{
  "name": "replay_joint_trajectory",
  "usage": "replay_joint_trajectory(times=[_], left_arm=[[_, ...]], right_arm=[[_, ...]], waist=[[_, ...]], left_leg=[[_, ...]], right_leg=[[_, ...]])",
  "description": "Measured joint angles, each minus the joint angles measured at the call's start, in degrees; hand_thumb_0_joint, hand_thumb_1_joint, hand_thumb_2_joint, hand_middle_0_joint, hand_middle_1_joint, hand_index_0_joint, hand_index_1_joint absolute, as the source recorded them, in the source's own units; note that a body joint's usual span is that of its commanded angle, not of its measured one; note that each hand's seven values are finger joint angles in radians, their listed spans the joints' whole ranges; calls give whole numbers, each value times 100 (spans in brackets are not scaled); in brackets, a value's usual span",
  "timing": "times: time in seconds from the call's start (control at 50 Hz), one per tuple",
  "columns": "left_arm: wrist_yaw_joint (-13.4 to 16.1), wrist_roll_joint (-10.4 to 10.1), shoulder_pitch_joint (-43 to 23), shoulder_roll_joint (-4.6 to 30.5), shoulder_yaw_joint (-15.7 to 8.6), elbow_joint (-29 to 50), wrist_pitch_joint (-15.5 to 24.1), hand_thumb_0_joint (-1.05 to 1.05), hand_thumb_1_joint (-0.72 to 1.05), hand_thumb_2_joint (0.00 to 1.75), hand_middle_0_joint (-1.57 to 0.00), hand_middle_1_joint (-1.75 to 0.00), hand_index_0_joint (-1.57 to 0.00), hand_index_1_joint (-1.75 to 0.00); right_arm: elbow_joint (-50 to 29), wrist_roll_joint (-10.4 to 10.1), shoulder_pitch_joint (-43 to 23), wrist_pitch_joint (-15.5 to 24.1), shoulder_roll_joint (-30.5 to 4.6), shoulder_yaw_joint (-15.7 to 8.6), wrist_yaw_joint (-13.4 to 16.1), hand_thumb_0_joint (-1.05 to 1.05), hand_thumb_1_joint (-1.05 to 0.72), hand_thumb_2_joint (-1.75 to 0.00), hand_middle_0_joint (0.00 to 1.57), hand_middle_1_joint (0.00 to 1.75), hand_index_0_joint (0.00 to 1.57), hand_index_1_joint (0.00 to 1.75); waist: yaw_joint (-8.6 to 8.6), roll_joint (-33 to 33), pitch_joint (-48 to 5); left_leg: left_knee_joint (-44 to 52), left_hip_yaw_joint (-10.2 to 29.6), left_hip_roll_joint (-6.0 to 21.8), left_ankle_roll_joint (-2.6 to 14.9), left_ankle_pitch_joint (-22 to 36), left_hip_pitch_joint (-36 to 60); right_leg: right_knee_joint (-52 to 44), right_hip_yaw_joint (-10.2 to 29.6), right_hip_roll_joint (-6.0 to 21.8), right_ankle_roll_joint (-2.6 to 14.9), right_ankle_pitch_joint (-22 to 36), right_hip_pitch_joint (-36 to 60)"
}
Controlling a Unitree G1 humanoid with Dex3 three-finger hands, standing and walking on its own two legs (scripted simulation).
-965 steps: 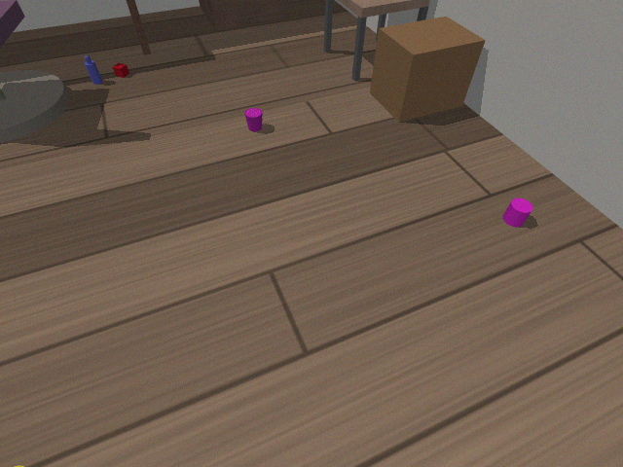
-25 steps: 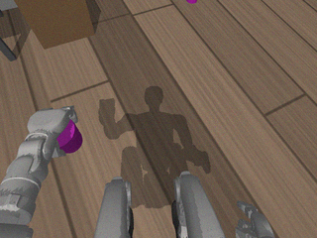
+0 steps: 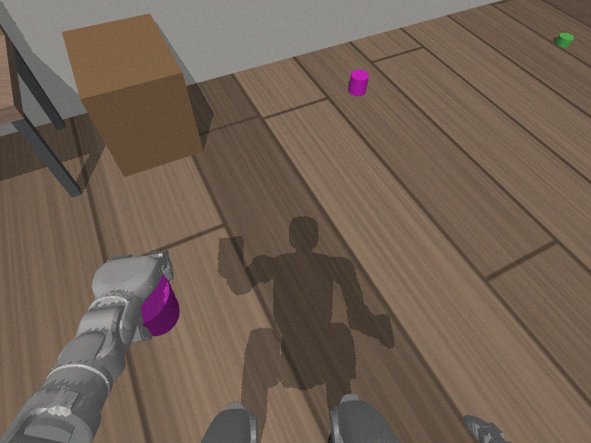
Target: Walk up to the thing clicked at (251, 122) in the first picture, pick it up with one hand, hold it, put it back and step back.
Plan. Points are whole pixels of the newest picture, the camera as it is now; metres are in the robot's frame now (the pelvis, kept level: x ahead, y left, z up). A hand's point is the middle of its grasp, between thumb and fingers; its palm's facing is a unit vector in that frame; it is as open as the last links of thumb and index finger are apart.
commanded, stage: lift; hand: left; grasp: from above
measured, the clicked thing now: (149, 305) +0.35 +0.23 -0.12
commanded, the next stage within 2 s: hold in 0.20 s
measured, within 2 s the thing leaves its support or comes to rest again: neither
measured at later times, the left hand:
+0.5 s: hand (131, 283) +0.34 +0.22 -0.01, palm faces -0.43 -0.07 -0.90, open 11.3 cm
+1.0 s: hand (125, 281) +0.33 +0.21 +0.02, palm faces -0.43 -0.05 -0.90, open 11.3 cm
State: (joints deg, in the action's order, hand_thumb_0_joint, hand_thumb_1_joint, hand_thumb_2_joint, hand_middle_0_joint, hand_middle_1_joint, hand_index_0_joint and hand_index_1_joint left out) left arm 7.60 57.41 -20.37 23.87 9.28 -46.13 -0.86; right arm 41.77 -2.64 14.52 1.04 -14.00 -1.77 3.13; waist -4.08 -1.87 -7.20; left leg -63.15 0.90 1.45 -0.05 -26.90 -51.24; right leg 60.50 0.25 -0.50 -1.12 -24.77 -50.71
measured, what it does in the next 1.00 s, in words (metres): rises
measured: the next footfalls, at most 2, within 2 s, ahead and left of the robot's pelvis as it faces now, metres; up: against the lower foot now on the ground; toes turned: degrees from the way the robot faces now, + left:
none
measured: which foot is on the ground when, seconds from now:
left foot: down 0.00-1.00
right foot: down 0.00-1.00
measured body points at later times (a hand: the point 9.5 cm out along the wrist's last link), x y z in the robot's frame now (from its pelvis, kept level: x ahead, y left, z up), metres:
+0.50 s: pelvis +0.03 +0.00 +0.05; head +0.07 -0.01 +0.50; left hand +0.36 +0.22 +0.04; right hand +0.13 -0.27 -0.07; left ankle +0.04 +0.12 -0.66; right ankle +0.05 -0.13 -0.66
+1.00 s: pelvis +0.03 +0.00 +0.06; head +0.04 -0.02 +0.51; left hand +0.35 +0.21 +0.07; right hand +0.15 -0.26 -0.06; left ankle +0.04 +0.12 -0.66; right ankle +0.05 -0.13 -0.66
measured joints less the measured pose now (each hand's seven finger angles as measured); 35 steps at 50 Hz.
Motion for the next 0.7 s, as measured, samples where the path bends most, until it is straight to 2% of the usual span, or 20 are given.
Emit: replay_joint_trajectory(times=[0.22, 0.5, 0.7], left_arm=[[-123, -211, 127, -128, 99, 5, -176, 0, -26, 87, -43, -103, -46, -101], [-249, -54, 330, -147, 180, 292, -70, 0, -27, 86, -43, -102, -46, -100], [-544, -105, 463, -137, 222, 521, -62, 0, -26, 86, -43, -102, -46, -100]], right_arm=[[4, -11, 107, -17, 43, -15, -34, 1, -91, -90, 20, 30, 20, 30], [8, -28, -55, -93, -6, -64, -42, 1, -91, -89, 20, 30, 20, 30], [-144, -70, -89, -197, -57, -70, -70, 1, -91, -89, 20, 30, 20, 30]], waist=[[60, -27, 157], [188, -26, 248], [242, -58, 248]], left_leg=[[1045, -109, -14, 8, 297, 1079], [1822, -136, -39, -1, 525, 1912], [2181, -183, -45, 4, 635, 2349]], right_leg=[[-974, 93, 21, -2, 281, 1021], [-1696, 110, 50, 6, 479, 1828], [-2020, 153, 57, 5, 583, 2235]])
